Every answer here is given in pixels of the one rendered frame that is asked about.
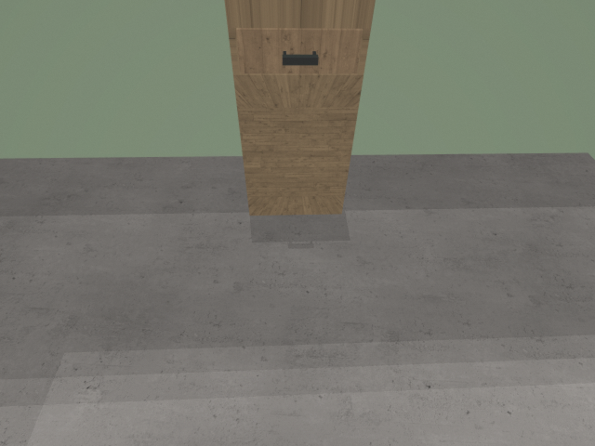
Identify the cabinet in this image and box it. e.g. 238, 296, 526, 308
225, 0, 376, 216

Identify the handle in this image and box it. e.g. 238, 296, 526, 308
283, 51, 319, 65

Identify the drawer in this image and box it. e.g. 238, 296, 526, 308
236, 28, 363, 73

